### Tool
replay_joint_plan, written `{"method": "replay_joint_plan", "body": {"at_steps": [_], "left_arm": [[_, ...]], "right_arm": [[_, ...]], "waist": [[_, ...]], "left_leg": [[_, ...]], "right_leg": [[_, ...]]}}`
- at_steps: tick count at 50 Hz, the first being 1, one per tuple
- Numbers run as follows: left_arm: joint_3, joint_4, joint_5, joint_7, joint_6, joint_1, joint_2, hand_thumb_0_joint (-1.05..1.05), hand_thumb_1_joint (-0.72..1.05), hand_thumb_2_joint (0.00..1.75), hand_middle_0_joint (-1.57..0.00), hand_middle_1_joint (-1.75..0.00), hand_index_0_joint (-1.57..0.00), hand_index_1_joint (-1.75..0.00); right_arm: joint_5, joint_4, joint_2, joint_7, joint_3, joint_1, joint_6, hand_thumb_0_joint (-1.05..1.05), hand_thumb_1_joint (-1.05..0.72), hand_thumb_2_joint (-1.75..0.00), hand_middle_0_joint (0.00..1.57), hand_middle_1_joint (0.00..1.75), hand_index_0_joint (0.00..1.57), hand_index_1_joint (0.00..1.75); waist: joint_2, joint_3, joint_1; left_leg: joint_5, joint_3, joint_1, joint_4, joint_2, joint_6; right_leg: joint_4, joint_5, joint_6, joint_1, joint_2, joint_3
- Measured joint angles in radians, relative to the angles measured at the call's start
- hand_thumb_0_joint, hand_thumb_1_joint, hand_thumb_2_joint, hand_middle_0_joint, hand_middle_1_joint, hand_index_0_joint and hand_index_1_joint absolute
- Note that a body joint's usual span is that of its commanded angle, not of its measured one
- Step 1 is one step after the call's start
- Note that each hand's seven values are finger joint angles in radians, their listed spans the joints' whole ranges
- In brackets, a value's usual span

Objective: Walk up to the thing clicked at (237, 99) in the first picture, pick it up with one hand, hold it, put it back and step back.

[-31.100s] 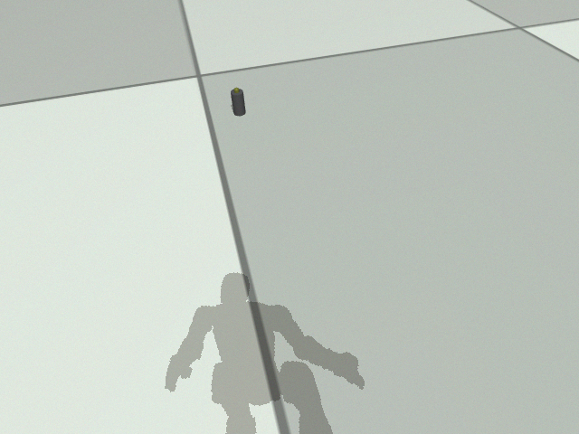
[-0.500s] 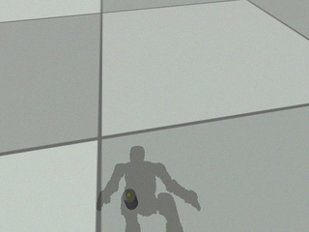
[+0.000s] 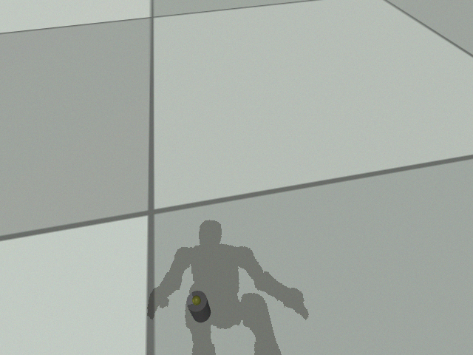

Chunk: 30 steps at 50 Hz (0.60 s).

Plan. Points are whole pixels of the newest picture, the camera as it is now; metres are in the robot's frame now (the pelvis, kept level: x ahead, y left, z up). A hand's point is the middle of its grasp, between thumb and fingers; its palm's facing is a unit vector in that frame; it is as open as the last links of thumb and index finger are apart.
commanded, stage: stand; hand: left
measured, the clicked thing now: (198, 306) +0.42 +0.19 -0.70
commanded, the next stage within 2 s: step back in 0.34 s
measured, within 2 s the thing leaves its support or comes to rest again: neither
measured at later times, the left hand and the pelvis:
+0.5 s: hand out of the picture +0.08 +0.26 -0.16, palm faces +0.00 -0.93 -0.37, open 7.4 cm; pelvis -0.02 +0.00 -0.01, yaw +0 degrees
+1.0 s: hand out of the picture +0.02 +0.31 -0.18, palm faces -0.09 -0.92 -0.37, open 7.4 cm; pelvis -0.10 +0.06 -0.02, yaw -4 degrees
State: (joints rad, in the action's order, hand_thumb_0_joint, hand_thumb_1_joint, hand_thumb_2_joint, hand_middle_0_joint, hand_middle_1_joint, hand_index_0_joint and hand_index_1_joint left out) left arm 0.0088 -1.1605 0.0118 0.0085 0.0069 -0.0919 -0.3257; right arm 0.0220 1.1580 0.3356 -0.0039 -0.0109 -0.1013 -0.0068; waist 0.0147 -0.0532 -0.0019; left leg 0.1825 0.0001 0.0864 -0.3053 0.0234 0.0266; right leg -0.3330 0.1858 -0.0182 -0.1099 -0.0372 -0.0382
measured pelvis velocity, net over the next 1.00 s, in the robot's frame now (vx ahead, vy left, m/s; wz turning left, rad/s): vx -0.10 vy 0.06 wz -0.06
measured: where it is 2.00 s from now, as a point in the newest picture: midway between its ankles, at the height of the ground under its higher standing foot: outside the picture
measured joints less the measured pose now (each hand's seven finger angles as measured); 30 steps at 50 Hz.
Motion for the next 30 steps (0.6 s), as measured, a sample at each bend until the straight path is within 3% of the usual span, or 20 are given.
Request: {"method": "replay_joint_plan", "body": {"at_steps": [18,23,28,30], "left_arm": [[0.006,0.014,-0.007,-0.004,0.0,-0.009,-0.001,0.0,0.9,0.9,-0.2,-0.3,-0.2,-0.3],[0.04,0.083,-0.019,-0.001,-0.012,0.017,-0.018,0.0,0.9,0.9,-0.2,-0.3,-0.2,-0.3],[0.055,0.152,0.005,0.003,-0.032,0.037,-0.04,0.0,0.9,0.9,-0.2,-0.3,-0.2,-0.3],[0.055,0.176,0.01,0.006,-0.042,0.047,-0.052,0.0,0.9,0.9,-0.2,-0.3,-0.2,-0.3]], "right_arm": [[-0.004,-0.01,0.005,0.005,0.0,0.0,0.003,0.01,-0.91,-0.9,0.2,0.3,0.2,0.3],[-0.02,-0.075,0.03,0.01,-0.018,0.04,0.025,0.01,-0.91,-0.9,0.2,0.3,0.2,0.3],[-0.018,-0.141,0.061,0.017,-0.041,0.04,0.05,0.0,-0.91,-0.9,0.2,0.3,0.2,0.3],[-0.02,-0.16,0.066,0.02,-0.046,0.019,0.05,0.0,-0.91,-0.9,0.2,0.3,0.2,0.3]], "waist": [[-0.001,0.004,0.003],[0.009,-0.067,0.012],[-0.013,-0.111,0.01],[-0.023,-0.11,0.019]], "left_leg": [[0.008,0.001,0.002,-0.009,0.009,0.006],[0.048,-0.007,0.119,-0.177,0.015,-0.017],[0.262,-0.024,0.232,-0.473,-0.054,-0.062],[0.252,-0.019,0.226,-0.471,-0.061,-0.067]], "right_leg": [[-0.01,0.008,0.008,-0.004,0.009,0.001],[-0.094,0.022,0.015,-0.079,0.015,-0.001],[-0.182,0.035,0.006,-0.165,-0.017,0.025],[-0.218,0.043,-0.006,-0.199,-0.03,0.025]]}}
